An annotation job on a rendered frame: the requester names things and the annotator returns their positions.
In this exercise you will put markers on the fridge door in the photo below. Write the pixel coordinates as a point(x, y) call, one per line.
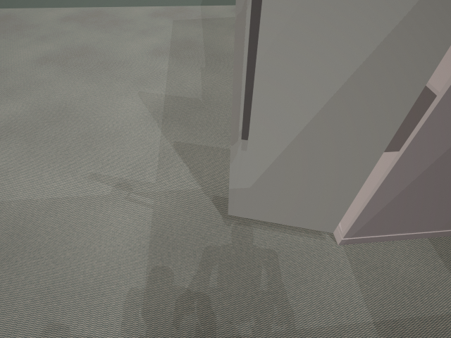
point(334, 80)

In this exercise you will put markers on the handle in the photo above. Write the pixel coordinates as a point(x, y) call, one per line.
point(251, 64)

